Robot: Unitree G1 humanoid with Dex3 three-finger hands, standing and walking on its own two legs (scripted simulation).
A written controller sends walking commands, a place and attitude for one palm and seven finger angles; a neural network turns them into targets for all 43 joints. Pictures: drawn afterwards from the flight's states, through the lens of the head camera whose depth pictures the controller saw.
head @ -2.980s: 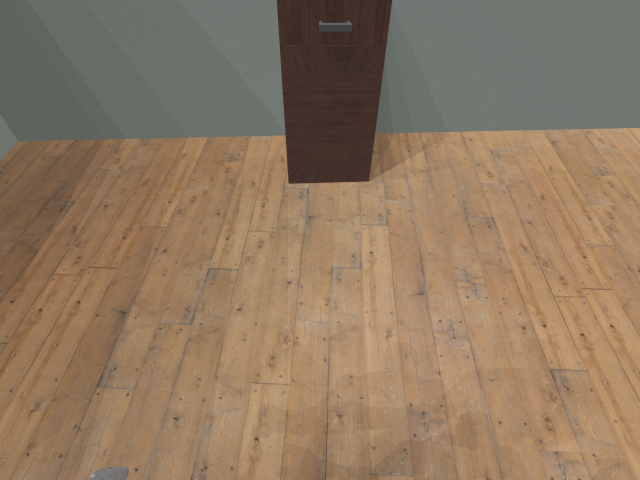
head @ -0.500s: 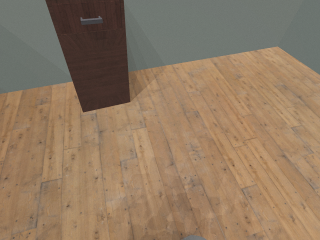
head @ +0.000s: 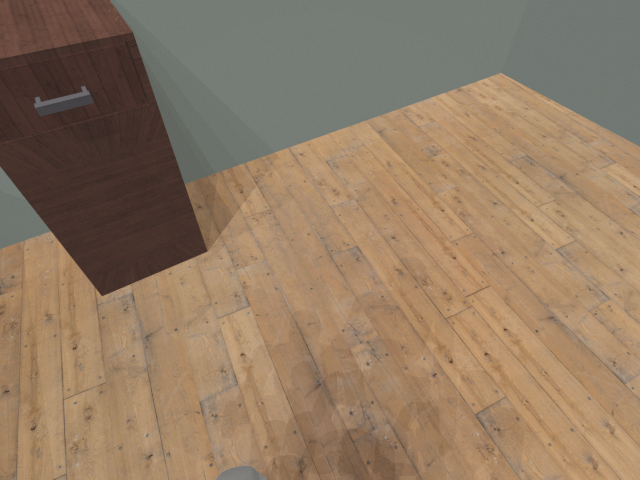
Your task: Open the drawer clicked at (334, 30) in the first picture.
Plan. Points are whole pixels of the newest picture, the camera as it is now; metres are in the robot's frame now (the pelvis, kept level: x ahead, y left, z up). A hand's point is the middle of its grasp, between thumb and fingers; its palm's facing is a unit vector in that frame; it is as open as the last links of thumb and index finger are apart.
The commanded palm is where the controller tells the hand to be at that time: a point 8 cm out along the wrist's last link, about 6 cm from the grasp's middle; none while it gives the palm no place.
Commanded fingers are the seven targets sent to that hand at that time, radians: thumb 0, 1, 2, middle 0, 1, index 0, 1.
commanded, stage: walk to a spot facing it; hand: left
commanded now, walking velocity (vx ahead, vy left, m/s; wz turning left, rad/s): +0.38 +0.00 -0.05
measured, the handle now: (63, 99) +0.92 +0.64 -0.02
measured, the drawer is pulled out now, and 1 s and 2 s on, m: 0.00 0.00 0.00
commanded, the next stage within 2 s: turn to face it in 0.50 s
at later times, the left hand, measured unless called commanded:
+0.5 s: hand (180, 405) +0.26 +0.23 -0.17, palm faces -0.05 -0.99 -0.14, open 7.3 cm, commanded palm none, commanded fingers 0.00 0.90 0.90 -0.20 -0.30 -0.20 -0.30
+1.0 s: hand (256, 278) +0.50 +0.14 -0.16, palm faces -0.07 -0.98 -0.17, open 7.2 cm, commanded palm none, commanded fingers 0.00 0.90 0.90 -0.20 -0.30 -0.20 -0.30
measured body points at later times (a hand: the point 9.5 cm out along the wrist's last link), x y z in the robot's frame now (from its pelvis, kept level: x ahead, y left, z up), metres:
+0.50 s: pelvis +0.22 +0.06 +0.01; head +0.23 +0.08 +0.46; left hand +0.26 +0.29 -0.16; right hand +0.19 -0.16 -0.14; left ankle +0.20 +0.14 -0.74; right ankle +0.25 -0.09 -0.65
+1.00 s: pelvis +0.36 -0.01 +0.00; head +0.38 -0.01 +0.45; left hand +0.50 +0.19 -0.14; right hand +0.36 -0.24 -0.16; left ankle +0.37 +0.12 -0.68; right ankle +0.40 -0.11 -0.74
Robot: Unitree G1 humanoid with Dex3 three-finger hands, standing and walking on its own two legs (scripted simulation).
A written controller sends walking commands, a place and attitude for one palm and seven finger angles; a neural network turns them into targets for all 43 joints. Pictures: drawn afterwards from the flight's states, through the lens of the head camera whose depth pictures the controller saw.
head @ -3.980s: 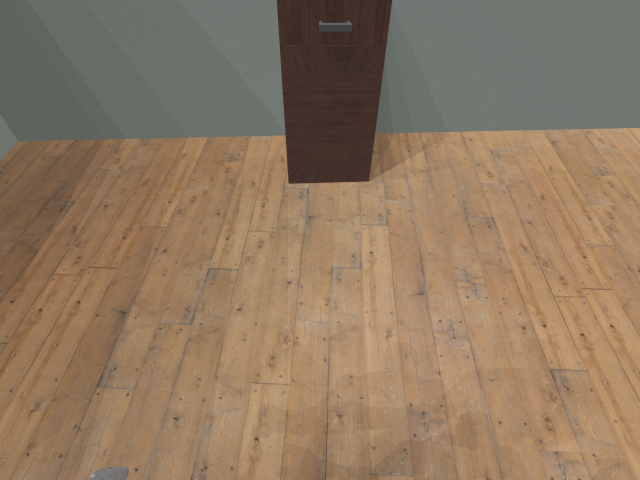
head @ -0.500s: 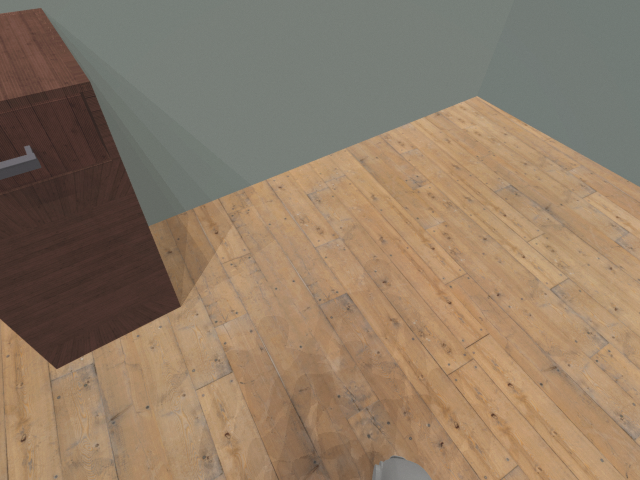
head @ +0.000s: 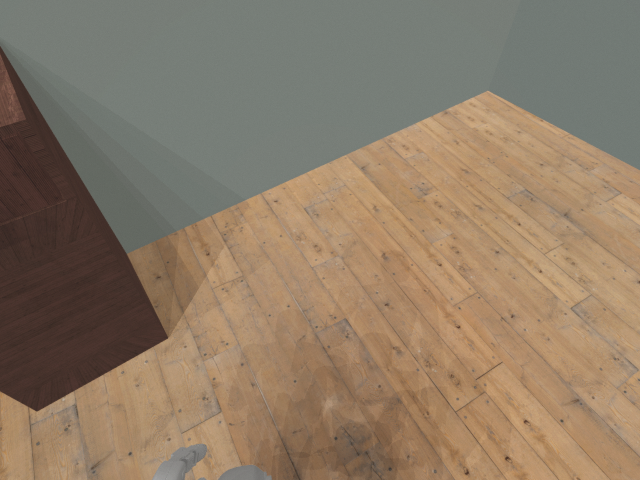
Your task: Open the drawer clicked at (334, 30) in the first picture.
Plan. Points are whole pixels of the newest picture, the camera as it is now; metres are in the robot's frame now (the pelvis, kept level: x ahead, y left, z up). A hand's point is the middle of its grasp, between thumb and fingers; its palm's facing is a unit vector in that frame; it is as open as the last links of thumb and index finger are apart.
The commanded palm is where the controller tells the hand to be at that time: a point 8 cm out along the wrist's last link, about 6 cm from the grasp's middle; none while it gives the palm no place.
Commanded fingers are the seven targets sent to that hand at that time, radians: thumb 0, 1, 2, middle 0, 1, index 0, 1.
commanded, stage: turn to face it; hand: left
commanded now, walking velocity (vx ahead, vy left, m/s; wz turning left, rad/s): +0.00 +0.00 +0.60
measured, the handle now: out of the picture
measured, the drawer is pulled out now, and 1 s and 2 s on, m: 0.00 0.00 0.00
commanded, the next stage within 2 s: take the last steps up to it in 0.82 s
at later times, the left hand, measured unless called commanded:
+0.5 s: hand out of the picture +0.03 +0.26 -0.15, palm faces +0.31 -0.90 -0.30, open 7.4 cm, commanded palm none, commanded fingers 0.00 0.90 0.90 -0.20 -0.30 -0.20 -0.30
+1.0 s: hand out of the picture -0.08 +0.16 -0.16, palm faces +0.54 -0.81 -0.24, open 7.3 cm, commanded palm none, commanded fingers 0.00 0.90 0.90 -0.20 -0.30 -0.20 -0.30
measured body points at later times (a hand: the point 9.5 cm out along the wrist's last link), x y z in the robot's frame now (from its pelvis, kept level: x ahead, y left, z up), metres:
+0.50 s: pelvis +0.02 +0.02 +0.00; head +0.05 +0.03 +0.45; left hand +0.02 +0.31 -0.13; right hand +0.16 -0.21 -0.14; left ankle +0.04 +0.12 -0.73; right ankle +0.05 -0.13 -0.69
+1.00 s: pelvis -0.01 -0.02 +0.00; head +0.02 -0.01 +0.45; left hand -0.11 +0.20 -0.14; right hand +0.21 -0.19 -0.14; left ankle -0.09 +0.08 -0.72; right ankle +0.06 -0.12 -0.73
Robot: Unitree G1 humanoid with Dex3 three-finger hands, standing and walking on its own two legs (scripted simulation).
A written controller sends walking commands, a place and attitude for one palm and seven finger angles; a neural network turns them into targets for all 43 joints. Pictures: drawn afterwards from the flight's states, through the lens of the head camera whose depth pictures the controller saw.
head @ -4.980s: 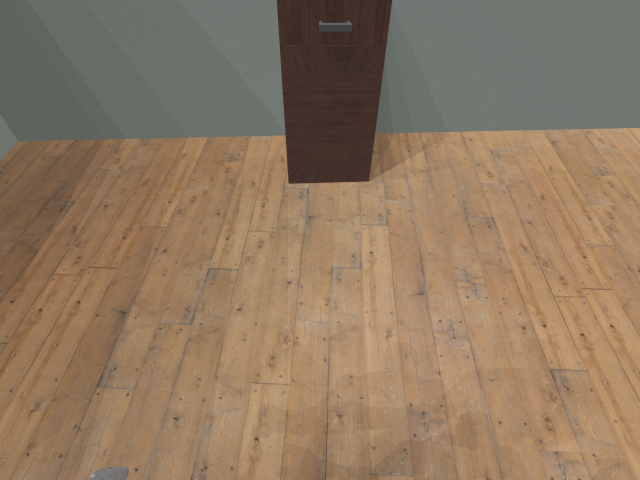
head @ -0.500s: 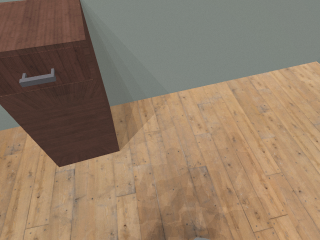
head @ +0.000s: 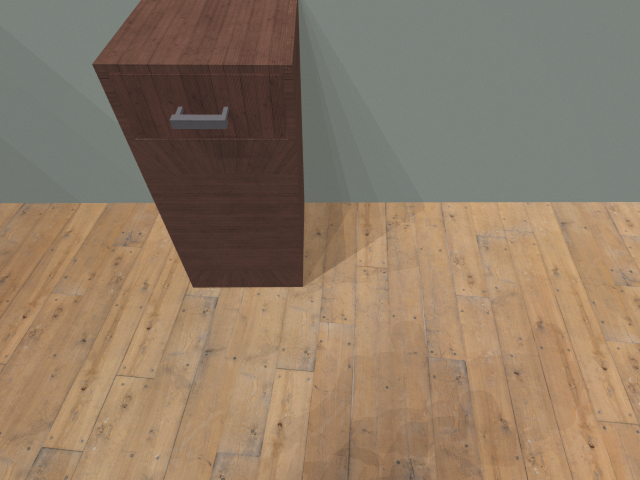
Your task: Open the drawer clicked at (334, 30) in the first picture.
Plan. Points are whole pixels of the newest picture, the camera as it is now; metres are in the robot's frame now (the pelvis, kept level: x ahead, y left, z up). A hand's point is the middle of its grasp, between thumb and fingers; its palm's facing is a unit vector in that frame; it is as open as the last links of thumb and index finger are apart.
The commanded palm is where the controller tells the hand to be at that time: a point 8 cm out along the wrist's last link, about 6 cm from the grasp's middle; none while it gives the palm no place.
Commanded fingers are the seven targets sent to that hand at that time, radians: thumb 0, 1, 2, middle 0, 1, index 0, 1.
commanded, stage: take the last steps up to it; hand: left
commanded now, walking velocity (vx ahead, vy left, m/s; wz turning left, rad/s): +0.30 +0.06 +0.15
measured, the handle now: (201, 116) +0.80 +0.35 -0.02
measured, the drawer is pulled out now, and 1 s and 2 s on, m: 0.00 0.00 0.00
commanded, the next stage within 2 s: come to a stop and stand still in 0.94 s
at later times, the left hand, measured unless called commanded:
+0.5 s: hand out of the picture +0.14 +0.19 -0.16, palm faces +0.03 -0.98 -0.21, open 7.4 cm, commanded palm none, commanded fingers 0.00 0.90 0.90 -0.20 -0.30 -0.20 -0.30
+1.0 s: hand (190, 477) +0.14 +0.21 -0.19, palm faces +0.17 -0.97 -0.15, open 7.3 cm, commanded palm none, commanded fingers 0.00 0.90 0.90 -0.20 -0.30 -0.20 -0.30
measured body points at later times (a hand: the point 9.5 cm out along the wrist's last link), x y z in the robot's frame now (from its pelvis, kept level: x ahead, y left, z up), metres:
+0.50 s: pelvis +0.08 +0.01 -0.01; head +0.09 -0.01 +0.44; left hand +0.14 +0.24 -0.15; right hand +0.00 -0.21 -0.17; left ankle -0.02 +0.12 -0.74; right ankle +0.13 -0.09 -0.74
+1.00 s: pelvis +0.23 +0.05 -0.01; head +0.25 +0.07 +0.44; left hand +0.14 +0.26 -0.17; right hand +0.36 -0.17 -0.15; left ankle +0.29 +0.16 -0.74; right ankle +0.14 -0.08 -0.71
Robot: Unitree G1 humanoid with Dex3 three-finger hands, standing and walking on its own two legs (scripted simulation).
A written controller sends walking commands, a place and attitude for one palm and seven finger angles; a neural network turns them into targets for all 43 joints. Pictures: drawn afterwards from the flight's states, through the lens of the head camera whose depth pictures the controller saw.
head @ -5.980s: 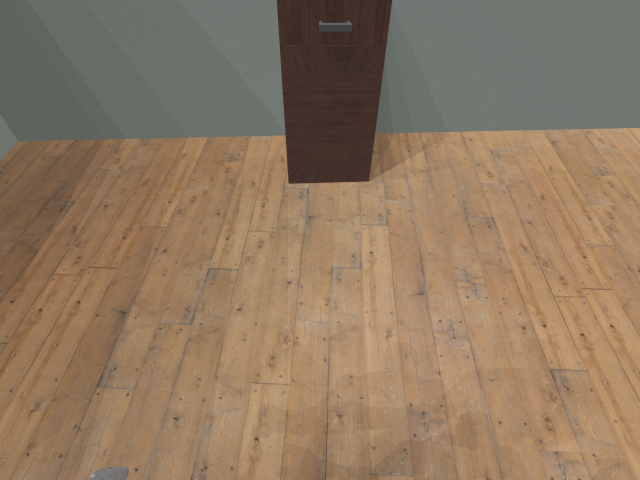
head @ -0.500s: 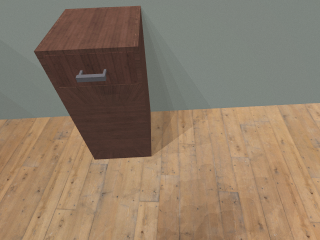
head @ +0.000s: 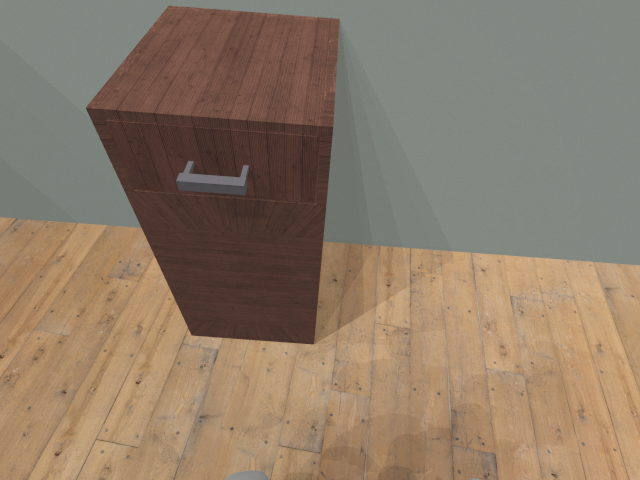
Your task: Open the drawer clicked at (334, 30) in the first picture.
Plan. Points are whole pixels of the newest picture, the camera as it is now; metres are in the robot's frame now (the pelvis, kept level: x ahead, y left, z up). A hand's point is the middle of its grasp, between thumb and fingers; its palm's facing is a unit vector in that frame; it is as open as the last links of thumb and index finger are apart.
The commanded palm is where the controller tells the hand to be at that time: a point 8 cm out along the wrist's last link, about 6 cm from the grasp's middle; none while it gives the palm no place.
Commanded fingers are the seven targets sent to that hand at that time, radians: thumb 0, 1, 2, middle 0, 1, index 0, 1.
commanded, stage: come to a stop and stand still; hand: left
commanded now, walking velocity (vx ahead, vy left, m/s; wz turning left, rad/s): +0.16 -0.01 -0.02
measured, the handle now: (215, 176) +0.58 +0.26 -0.01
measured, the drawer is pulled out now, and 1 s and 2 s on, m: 0.00 0.00 0.00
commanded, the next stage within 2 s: look again from close up in 1.00 s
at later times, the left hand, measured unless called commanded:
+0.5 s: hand (214, 477) +0.14 +0.16 -0.14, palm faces +0.02 -0.96 -0.27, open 7.3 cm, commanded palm none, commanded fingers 0.00 0.90 0.90 -0.20 -0.30 -0.20 -0.30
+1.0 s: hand out of the picture +0.00 +0.19 -0.16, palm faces +0.02 -0.98 -0.21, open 7.4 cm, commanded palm none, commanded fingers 0.00 0.90 0.90 -0.20 -0.30 -0.20 -0.30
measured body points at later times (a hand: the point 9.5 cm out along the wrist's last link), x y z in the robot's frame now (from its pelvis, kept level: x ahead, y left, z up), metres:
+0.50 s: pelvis +0.05 -0.03 +0.01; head +0.09 -0.06 +0.46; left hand +0.14 +0.21 -0.12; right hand +0.09 -0.27 -0.16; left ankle +0.00 +0.11 -0.65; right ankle +0.10 -0.12 -0.72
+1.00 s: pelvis +0.01 +0.01 +0.01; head +0.03 +0.00 +0.46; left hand +0.00 +0.24 -0.14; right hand +0.03 -0.22 -0.15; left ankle -0.01 +0.13 -0.72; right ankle +0.01 -0.11 -0.73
